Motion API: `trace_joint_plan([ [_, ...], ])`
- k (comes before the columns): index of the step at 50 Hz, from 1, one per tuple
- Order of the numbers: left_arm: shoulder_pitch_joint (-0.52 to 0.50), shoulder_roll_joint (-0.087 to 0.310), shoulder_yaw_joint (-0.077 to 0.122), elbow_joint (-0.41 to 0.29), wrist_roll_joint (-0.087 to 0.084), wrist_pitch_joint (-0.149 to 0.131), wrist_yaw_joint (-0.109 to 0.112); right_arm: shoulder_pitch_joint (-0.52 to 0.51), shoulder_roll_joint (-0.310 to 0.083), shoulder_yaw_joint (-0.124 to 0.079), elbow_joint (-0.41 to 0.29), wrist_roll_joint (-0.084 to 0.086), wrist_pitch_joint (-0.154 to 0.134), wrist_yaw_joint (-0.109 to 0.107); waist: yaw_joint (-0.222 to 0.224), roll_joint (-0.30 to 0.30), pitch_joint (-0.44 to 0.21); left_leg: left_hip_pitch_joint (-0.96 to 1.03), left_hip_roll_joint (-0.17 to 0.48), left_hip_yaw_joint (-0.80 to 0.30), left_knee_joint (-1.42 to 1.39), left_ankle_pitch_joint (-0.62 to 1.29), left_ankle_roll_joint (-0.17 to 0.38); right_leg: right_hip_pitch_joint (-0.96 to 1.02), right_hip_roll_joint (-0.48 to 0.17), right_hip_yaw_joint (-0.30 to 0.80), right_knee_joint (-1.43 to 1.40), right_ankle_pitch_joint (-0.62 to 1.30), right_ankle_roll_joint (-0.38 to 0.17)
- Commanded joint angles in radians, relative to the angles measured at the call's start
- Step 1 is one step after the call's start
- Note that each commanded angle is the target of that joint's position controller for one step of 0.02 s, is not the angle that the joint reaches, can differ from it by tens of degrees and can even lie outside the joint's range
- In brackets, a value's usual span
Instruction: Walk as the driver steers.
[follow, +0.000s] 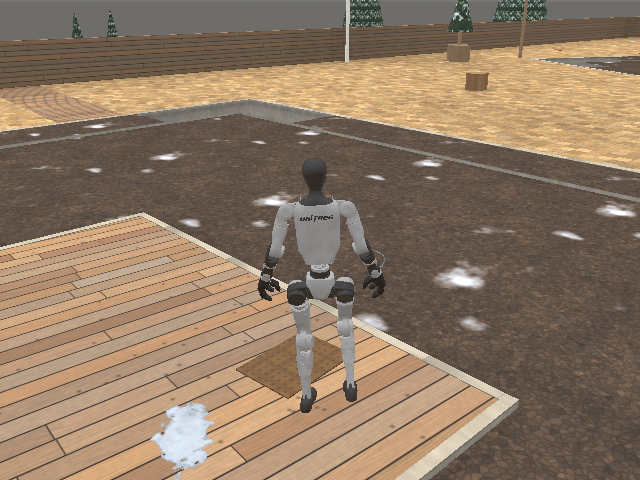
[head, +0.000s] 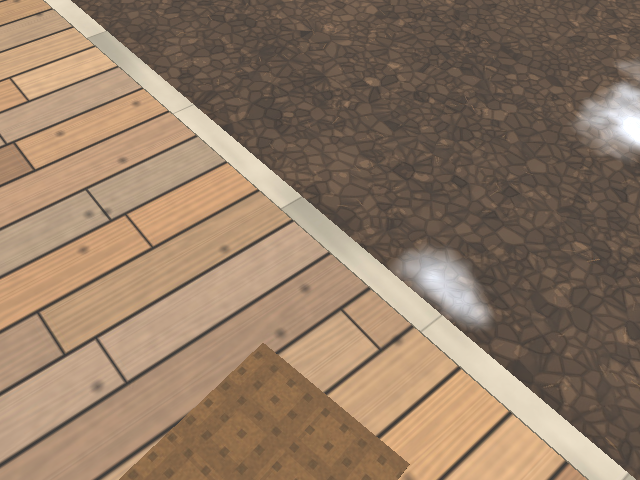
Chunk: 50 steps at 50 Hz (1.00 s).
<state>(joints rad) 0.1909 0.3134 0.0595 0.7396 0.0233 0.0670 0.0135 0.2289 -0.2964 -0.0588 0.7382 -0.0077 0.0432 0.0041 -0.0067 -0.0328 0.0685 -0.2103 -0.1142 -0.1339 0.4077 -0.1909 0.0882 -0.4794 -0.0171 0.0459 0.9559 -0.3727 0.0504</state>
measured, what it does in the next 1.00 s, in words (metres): steps on the spot, turning left: right foot, then left foot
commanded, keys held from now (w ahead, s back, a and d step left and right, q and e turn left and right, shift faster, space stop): q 0.30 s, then no key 0.50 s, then q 0.20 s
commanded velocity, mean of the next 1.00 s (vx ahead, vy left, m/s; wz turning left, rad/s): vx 0.00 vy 0.00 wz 0.36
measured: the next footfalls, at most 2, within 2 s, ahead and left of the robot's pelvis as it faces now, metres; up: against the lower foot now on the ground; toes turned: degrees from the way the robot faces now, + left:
right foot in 0.26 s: +0.07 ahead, -0.12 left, +0.00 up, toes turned +15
left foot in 0.66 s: -0.01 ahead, +0.08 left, +0.00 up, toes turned +13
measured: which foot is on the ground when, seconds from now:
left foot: down 0.00-0.24, up 0.26-0.64, down 0.66-1.00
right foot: up 0.00-0.24, down 0.26-1.00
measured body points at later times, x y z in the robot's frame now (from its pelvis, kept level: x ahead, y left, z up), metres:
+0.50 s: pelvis +0.01 -0.04 +0.00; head +0.05 -0.06 +0.45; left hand +0.05 +0.25 -0.09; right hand +0.18 -0.29 -0.14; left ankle -0.06 +0.09 -0.67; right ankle +0.03 -0.13 -0.74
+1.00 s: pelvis +0.00 -0.02 -0.01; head +0.01 -0.02 +0.44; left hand -0.02 +0.27 -0.13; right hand +0.19 -0.24 -0.13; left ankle -0.04 +0.07 -0.74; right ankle +0.03 -0.13 -0.74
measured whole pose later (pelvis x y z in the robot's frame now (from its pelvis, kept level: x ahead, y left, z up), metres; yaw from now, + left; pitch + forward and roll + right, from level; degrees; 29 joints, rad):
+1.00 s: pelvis +0.00 -0.02 -0.01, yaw +20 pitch -1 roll +1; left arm 0.23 0.29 0.03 0.86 0.02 0.03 0.03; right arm 0.18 -0.28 -0.02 0.88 -0.01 0.03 -0.01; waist 0.01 -0.01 0.04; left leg -0.20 -0.09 -0.10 0.49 -0.27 0.05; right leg -0.23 -0.02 -0.04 0.52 -0.29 -0.01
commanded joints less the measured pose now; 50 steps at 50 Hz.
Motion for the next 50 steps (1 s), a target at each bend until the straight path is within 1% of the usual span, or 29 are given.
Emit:
trace_joint_plan([
  [1,-0.045,0.080,0.017,-0.081,-0.003,-0.014,0.007,0.051,-0.180,-0.050,-0.045,-0.007,-0.010,-0.005,-0.030,0.147,-0.079,0.139,0.264,-0.305,-0.080,0.242,0.149,-0.096,0.015,0.009,-0.056,-0.017,-0.003],
  [8,-0.053,0.079,0.005,-0.104,-0.021,-0.035,0.019,0.029,-0.192,-0.058,-0.047,-0.013,-0.005,0.001,-0.019,0.154,-0.105,0.080,0.238,-0.416,-0.025,0.361,0.130,0.079,0.073,0.029,-0.235,-0.048,-0.040],
  [10,-0.008,0.077,0.002,-0.096,-0.026,-0.044,0.026,-0.003,-0.188,-0.059,-0.048,-0.008,-0.003,0.002,0.010,0.159,-0.107,0.043,0.214,-0.440,-0.010,0.357,0.094,0.189,0.085,0.034,-0.372,-0.014,-0.052],
  [11,0.031,0.073,0.001,-0.086,-0.023,-0.050,0.032,-0.030,-0.181,-0.057,-0.049,0.000,-0.001,0.001,0.042,0.150,-0.102,-0.001,0.181,-0.433,0.012,0.297,0.056,0.279,0.083,0.030,-0.510,0.066,-0.058],
  [12,0.060,0.095,0.006,-0.077,-0.014,-0.059,0.042,-0.038,-0.158,-0.050,-0.053,0.010,-0.003,-0.003,0.055,0.111,-0.103,-0.081,0.133,-0.396,0.061,0.152,0.003,0.391,0.024,0.068,-0.644,0.142,-0.069],
  [13,0.035,0.167,0.015,-0.093,-0.001,-0.061,0.052,0.037,-0.078,-0.032,-0.055,0.010,-0.007,-0.004,0.004,-0.097,-0.128,-0.187,0.022,-0.231,0.254,-0.205,-0.059,0.487,-0.215,0.290,-0.733,0.098,-0.121],
  [14,-0.034,0.238,0.027,-0.124,-0.003,-0.053,0.043,0.068,-0.116,-0.044,-0.053,-0.005,-0.007,-0.015,-0.009,-0.169,-0.090,-0.314,-0.107,-0.035,0.426,-0.404,-0.084,0.400,-0.375,0.484,-0.745,0.201,-0.237],
  [15,0.001,0.197,0.023,-0.110,-0.002,-0.047,0.034,0.044,-0.176,-0.059,-0.049,-0.028,-0.002,-0.015,0.001,-0.115,-0.083,-0.288,-0.022,-0.019,0.592,-0.392,-0.093,0.332,-0.387,0.442,-0.715,0.280,-0.299],
  [16,-0.031,0.123,0.002,-0.113,-0.008,-0.049,0.025,0.039,-0.176,-0.063,-0.032,-0.025,0.002,-0.007,-0.016,-0.066,-0.050,-0.272,-0.006,-0.030,0.655,-0.334,-0.096,0.288,-0.317,0.346,-0.704,0.319,-0.287],
  [17,-0.068,0.093,-0.007,-0.117,-0.006,-0.050,0.020,0.055,-0.158,-0.061,-0.014,-0.019,0.009,0.001,-0.030,-0.061,-0.029,-0.259,-0.005,-0.024,0.703,-0.280,-0.105,0.265,-0.245,0.242,-0.693,0.348,-0.257],
  [19,-0.069,0.087,-0.009,-0.114,-0.003,-0.056,0.026,0.076,-0.136,-0.053,0.000,-0.010,0.017,0.019,-0.030,-0.113,-0.052,-0.272,-0.013,-0.001,0.751,-0.238,-0.124,0.315,-0.183,0.149,-0.665,0.472,-0.239],
  [20,-0.043,0.088,-0.008,-0.103,-0.003,-0.059,0.025,0.061,-0.128,-0.048,0.000,-0.007,0.018,0.020,-0.017,-0.107,-0.059,-0.276,-0.016,0.005,0.741,-0.234,-0.132,0.340,-0.177,0.128,-0.653,0.525,-0.242],
  [24,0.032,0.094,-0.004,-0.061,-0.006,-0.070,0.020,-0.008,-0.094,-0.028,-0.007,-0.004,0.026,0.013,0.025,-0.112,-0.080,-0.277,-0.001,0.007,0.576,-0.246,-0.142,0.442,-0.198,0.125,-0.622,0.587,-0.265],
  [27,0.033,0.102,-0.003,-0.040,-0.001,-0.070,0.009,-0.030,-0.066,-0.007,0.002,-0.001,0.030,0.009,0.032,-0.134,-0.091,-0.152,0.029,0.059,0.373,-0.279,-0.128,0.409,-0.195,0.110,-0.605,0.569,-0.264],
  [30,0.047,0.122,0.003,-0.012,0.003,-0.058,-0.003,-0.025,-0.062,0.005,0.019,0.007,0.026,-0.002,0.029,-0.161,-0.094,-0.030,0.036,0.126,0.173,-0.235,-0.103,0.368,-0.192,0.118,-0.570,0.630,-0.260],
  [31,0.040,0.120,0.001,-0.003,-0.003,-0.053,-0.005,0.005,-0.052,0.010,0.035,0.005,0.020,-0.006,0.004,-0.144,-0.095,0.039,0.041,0.138,0.037,-0.133,-0.090,0.344,-0.182,0.107,-0.540,0.645,-0.239],
  [32,0.048,0.113,-0.001,0.009,-0.007,-0.052,-0.006,0.021,-0.053,0.015,0.047,-0.002,0.009,-0.011,-0.014,-0.108,-0.092,0.132,0.063,0.116,-0.128,0.031,-0.076,0.292,-0.172,0.097,-0.516,0.609,-0.194],
  [33,0.073,0.085,-0.009,0.009,-0.008,-0.058,-0.009,0.017,-0.096,0.013,0.046,-0.018,-0.006,-0.018,0.000,-0.032,-0.128,0.254,0.163,-0.009,-0.169,0.096,-0.054,0.210,-0.149,0.081,-0.484,0.477,-0.137],
  [34,0.105,0.020,-0.027,-0.017,-0.014,-0.066,-0.016,-0.022,-0.184,0.001,0.034,-0.025,-0.016,-0.025,0.053,0.180,-0.136,0.277,0.361,-0.222,-0.136,0.340,0.016,0.118,-0.039,-0.017,-0.427,0.174,-0.086],
  [35,0.076,0.024,-0.031,0.013,-0.015,-0.051,-0.001,-0.049,-0.116,0.020,0.049,-0.008,-0.023,-0.025,0.019,0.184,-0.119,0.098,0.399,-0.191,-0.107,0.365,0.092,0.255,-0.026,-0.034,-0.455,-0.038,-0.076],
  [36,0.066,0.035,-0.029,0.021,-0.012,-0.042,0.003,-0.094,-0.079,0.035,0.047,-0.009,-0.031,-0.022,0.041,0.166,-0.081,0.069,0.345,-0.158,-0.109,0.287,0.078,0.283,-0.021,-0.029,-0.487,0.008,-0.075],
  [37,0.050,0.040,-0.028,0.034,-0.009,-0.041,0.003,-0.113,-0.071,0.040,0.054,-0.010,-0.034,-0.024,0.038,0.165,-0.060,0.050,0.295,-0.124,-0.110,0.204,0.043,0.304,-0.018,-0.027,-0.534,0.099,-0.073],
  [39,0.056,0.064,-0.022,0.056,-0.004,-0.047,-0.004,-0.089,-0.082,0.043,0.079,-0.007,-0.038,-0.035,0.033,0.185,-0.052,0.036,0.233,-0.090,-0.114,0.149,-0.004,0.348,-0.038,-0.014,-0.579,0.234,-0.064],
  [40,0.077,0.063,-0.026,0.076,-0.005,-0.052,-0.006,-0.071,-0.084,0.042,0.093,-0.004,-0.039,-0.035,0.031,0.168,-0.054,0.038,0.217,-0.080,-0.123,0.120,-0.013,0.352,-0.050,-0.006,-0.586,0.255,-0.062],
  [41,0.075,0.077,-0.021,0.088,-0.007,-0.056,-0.004,-0.064,-0.098,0.036,0.101,0.001,-0.038,-0.033,0.023,0.131,-0.031,0.040,0.208,-0.085,-0.118,0.122,-0.012,0.330,-0.048,-0.015,-0.569,0.250,-0.061],
  [43,0.067,0.079,-0.017,0.095,-0.007,-0.057,0.006,-0.065,-0.123,0.025,0.108,0.006,-0.036,-0.031,0.023,0.105,-0.024,0.042,0.218,-0.116,-0.088,0.182,0.010,0.301,-0.036,-0.042,-0.537,0.216,-0.053],
  [47,0.061,0.072,-0.009,0.084,-0.008,-0.049,0.023,-0.051,-0.153,-0.001,0.103,0.002,-0.026,-0.022,0.011,0.137,-0.039,0.002,0.259,-0.221,-0.053,0.251,0.080,0.242,0.000,-0.079,-0.416,0.110,-0.053],
  [49,0.086,0.061,-0.008,0.073,-0.006,-0.047,0.025,-0.072,-0.163,-0.012,0.091,-0.002,-0.019,-0.020,0.032,0.156,-0.043,-0.024,0.270,-0.260,-0.034,0.260,0.103,0.223,0.005,-0.074,-0.387,0.059,-0.066],
  [50,0.103,0.065,-0.007,0.071,-0.004,-0.051,0.027,-0.089,-0.160,-0.016,0.079,-0.002,-0.016,-0.019,0.043,0.148,-0.050,-0.049,0.262,-0.268,-0.013,0.268,0.098,0.242,-0.004,-0.060,-0.401,0.067,-0.077],
])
